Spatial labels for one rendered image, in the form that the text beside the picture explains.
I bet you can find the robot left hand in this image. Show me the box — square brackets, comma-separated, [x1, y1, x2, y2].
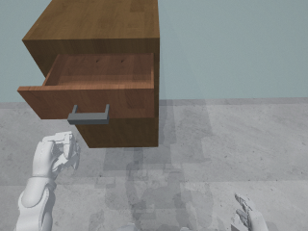
[32, 131, 81, 181]

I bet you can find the drawer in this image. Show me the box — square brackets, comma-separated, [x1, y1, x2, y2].
[17, 53, 155, 119]

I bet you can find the handle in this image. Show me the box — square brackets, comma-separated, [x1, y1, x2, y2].
[67, 104, 110, 125]

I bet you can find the robot right hand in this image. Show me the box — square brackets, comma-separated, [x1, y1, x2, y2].
[231, 192, 269, 231]

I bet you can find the robot left forearm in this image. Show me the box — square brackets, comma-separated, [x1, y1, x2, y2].
[13, 176, 57, 231]

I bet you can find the cabinet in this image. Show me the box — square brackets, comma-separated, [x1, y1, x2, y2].
[22, 0, 160, 148]

